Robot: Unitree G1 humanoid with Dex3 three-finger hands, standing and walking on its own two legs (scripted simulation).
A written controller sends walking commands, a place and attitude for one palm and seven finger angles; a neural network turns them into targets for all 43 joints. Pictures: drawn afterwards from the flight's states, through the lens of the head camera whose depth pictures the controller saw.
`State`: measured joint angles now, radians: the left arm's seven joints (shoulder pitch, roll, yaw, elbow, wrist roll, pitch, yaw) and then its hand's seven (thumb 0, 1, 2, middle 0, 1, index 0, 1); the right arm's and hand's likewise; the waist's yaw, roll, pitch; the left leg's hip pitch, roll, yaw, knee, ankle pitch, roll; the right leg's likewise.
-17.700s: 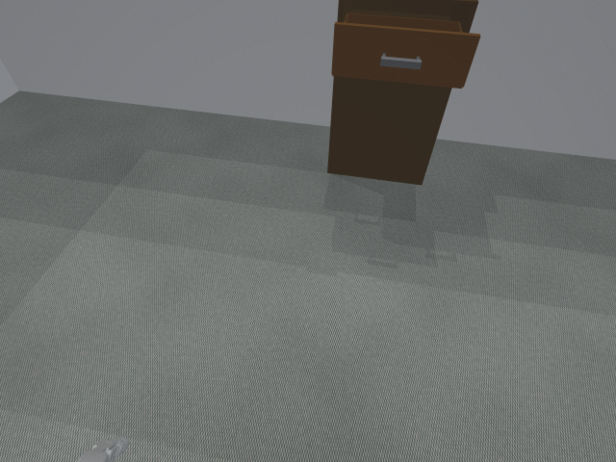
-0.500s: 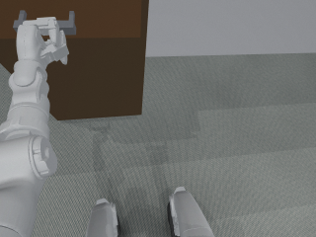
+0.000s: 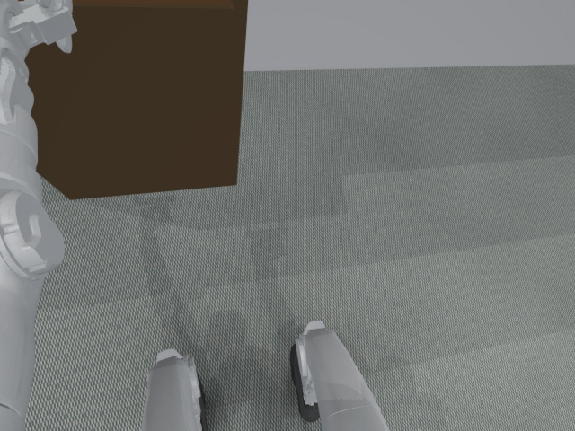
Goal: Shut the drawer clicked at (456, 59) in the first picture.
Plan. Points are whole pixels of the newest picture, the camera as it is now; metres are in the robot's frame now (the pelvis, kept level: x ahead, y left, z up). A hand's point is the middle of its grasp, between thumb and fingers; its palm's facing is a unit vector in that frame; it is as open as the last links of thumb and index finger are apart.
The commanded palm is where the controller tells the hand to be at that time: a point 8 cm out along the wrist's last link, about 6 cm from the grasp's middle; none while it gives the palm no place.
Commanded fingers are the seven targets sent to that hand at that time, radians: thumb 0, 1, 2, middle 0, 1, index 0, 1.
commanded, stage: push the drawer shut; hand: left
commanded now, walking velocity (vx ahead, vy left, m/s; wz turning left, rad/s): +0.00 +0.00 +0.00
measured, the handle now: out of the picture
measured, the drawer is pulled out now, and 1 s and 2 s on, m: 0.00 0.00 0.00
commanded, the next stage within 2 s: pull the fist back off the drawer in 0.20 s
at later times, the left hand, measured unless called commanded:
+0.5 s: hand (57, 5) +0.60 +0.16 +0.10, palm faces -0.02 -1.00 -0.06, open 3.5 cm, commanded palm +0.61 +0.18 +0.10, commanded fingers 0.00 0.90 0.90 -1.40 -1.60 -1.40 -1.60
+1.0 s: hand (50, 19) +0.58 +0.17 +0.10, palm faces +0.00 -1.00 -0.04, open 3.3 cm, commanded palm +0.56 +0.20 +0.10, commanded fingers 0.00 0.90 0.90 -1.40 -1.60 -1.40 -1.60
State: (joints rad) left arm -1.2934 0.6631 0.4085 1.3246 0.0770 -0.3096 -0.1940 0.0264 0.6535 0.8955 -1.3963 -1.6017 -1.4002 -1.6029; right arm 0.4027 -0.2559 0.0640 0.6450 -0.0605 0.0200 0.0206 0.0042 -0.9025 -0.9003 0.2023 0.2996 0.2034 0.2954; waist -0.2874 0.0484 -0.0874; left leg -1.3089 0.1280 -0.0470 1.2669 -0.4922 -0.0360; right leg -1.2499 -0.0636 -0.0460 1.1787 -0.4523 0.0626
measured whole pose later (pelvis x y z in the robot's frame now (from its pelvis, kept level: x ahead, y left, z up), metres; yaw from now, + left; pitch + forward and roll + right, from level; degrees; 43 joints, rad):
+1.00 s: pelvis +0.01 +0.01 +0.02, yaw -1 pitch +28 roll -4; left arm -1.10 0.56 0.42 1.16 0.01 -0.28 -0.18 0.03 0.88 0.89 -1.40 -1.60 -1.40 -1.60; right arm 0.40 -0.25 0.05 0.62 -0.05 0.03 0.05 0.01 -0.90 -0.90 0.20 0.30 0.20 0.30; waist -0.24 0.05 -0.10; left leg -1.19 0.13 -0.01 1.20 -0.50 -0.03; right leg -1.15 -0.06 -0.02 1.10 -0.44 0.07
